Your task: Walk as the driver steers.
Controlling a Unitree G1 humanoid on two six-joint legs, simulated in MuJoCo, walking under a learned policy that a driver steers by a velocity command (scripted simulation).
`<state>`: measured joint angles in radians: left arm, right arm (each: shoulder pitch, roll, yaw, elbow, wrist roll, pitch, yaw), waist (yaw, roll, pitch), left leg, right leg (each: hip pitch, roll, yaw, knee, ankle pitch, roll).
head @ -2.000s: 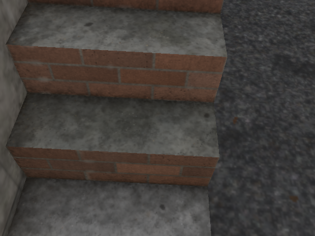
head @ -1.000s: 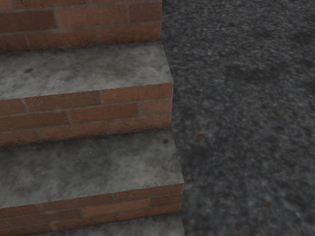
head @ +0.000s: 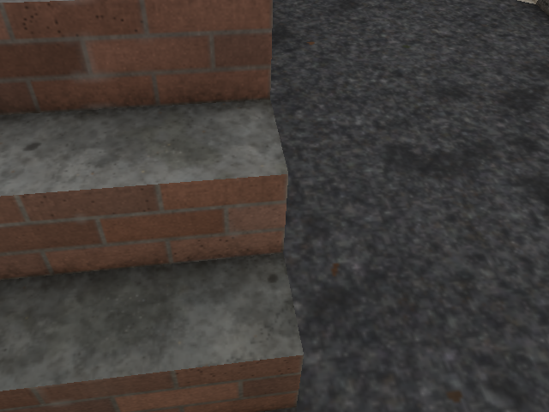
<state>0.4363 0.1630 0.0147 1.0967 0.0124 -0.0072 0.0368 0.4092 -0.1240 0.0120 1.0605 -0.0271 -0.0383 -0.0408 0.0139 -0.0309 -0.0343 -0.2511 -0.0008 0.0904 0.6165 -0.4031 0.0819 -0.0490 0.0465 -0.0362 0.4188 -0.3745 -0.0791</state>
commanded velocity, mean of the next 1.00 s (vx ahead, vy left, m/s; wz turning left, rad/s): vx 0.30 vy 0.16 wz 0.24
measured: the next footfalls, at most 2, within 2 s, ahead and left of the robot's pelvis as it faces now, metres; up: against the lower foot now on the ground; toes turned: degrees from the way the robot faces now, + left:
right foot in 0.46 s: +0.33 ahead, -0.12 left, +0.00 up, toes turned -5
left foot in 1.08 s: +0.07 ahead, +0.19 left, +0.00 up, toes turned +17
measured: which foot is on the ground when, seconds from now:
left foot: down 0.00-0.46, up 0.48-1.00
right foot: down 0.00-0.04, up 0.06-0.44, down 0.46-1.00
